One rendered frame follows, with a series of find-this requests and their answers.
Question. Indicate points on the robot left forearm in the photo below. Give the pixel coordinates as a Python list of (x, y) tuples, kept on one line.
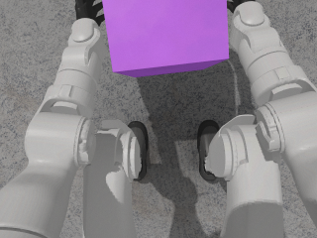
[(77, 78)]

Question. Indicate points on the carton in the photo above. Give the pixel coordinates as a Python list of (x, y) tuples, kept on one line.
[(154, 37)]

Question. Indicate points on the right robot shin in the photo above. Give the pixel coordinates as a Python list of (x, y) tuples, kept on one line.
[(245, 119)]

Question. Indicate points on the right robot upper arm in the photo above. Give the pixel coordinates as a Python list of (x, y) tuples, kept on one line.
[(288, 126)]

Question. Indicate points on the right robot foot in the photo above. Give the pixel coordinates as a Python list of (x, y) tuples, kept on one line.
[(206, 132)]

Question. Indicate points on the robot left hand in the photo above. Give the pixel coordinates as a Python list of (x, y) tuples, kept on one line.
[(86, 9)]

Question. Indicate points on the robot right forearm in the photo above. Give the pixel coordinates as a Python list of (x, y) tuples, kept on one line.
[(264, 58)]

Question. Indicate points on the left robot upper arm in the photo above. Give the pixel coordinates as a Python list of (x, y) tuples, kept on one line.
[(34, 203)]

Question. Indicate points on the robot right hand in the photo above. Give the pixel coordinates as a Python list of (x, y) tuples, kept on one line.
[(233, 5)]

